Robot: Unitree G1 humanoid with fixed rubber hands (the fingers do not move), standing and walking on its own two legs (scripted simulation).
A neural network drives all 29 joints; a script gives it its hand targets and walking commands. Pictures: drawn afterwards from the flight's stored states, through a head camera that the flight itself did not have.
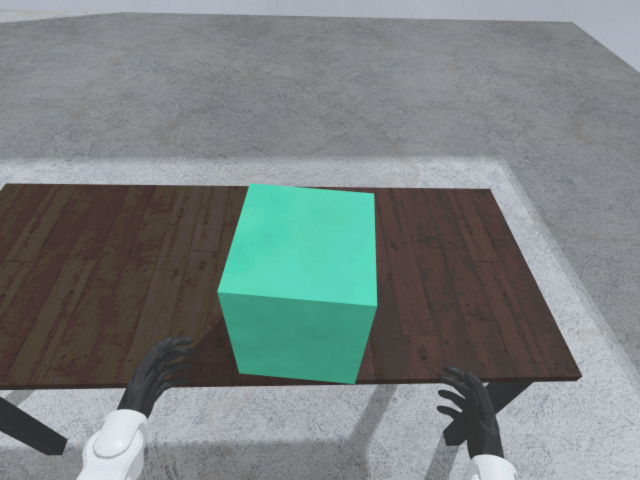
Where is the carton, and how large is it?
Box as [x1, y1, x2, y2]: [217, 183, 376, 383]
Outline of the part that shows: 250,183 217,291 239,372 354,383 376,308 373,193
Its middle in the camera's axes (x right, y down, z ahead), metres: -0.02 +0.08 +0.65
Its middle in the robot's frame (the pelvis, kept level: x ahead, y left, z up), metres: +0.41 +0.05 -0.07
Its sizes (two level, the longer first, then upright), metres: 0.210 0.200 0.250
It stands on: a table, 0.58 m high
